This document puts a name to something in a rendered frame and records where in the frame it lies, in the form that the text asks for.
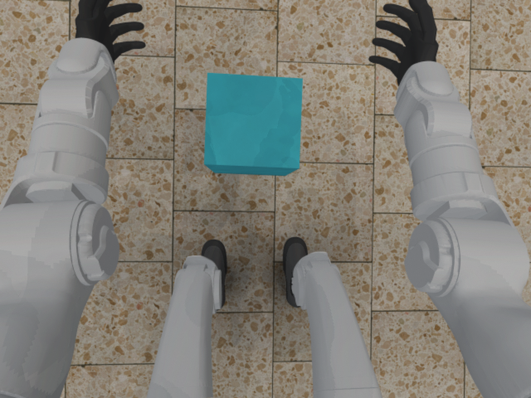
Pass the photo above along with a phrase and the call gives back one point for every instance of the robot left upper arm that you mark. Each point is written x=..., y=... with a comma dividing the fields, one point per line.
x=51, y=256

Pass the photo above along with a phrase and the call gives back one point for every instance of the robot thigh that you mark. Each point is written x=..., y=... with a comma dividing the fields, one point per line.
x=183, y=365
x=340, y=362

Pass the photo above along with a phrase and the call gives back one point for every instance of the robot right forearm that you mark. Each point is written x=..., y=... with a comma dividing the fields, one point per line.
x=442, y=152

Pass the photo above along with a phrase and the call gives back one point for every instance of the robot left forearm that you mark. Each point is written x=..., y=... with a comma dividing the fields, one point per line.
x=71, y=129

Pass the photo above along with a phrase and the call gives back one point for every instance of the left robot hand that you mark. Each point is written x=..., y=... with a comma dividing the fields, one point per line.
x=94, y=19

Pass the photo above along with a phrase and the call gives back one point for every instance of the carton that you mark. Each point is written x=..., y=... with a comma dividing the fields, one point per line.
x=253, y=124

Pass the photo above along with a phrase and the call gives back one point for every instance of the robot left thigh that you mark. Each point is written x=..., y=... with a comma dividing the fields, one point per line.
x=183, y=365

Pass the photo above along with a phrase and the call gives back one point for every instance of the right robot hand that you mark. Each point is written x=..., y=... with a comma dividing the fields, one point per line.
x=420, y=41

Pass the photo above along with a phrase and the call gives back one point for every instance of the robot right thigh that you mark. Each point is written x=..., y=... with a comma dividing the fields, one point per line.
x=340, y=362

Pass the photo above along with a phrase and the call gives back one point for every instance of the robot right upper arm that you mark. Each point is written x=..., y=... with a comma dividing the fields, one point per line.
x=474, y=271

